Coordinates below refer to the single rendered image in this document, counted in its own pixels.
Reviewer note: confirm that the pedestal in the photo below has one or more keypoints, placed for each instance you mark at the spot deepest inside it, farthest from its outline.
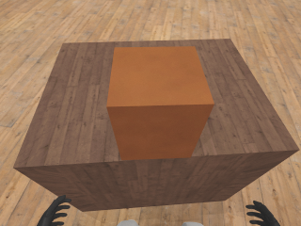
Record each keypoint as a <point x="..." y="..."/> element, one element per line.
<point x="70" y="146"/>

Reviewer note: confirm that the robot left hand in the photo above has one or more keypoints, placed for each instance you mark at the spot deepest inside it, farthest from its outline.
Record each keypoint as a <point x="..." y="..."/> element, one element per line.
<point x="51" y="213"/>

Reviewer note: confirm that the robot right hand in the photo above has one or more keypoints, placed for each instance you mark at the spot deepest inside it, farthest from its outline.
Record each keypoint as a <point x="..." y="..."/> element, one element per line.
<point x="267" y="217"/>

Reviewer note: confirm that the carton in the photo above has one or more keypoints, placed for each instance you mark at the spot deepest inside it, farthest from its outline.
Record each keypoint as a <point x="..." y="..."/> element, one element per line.
<point x="158" y="101"/>

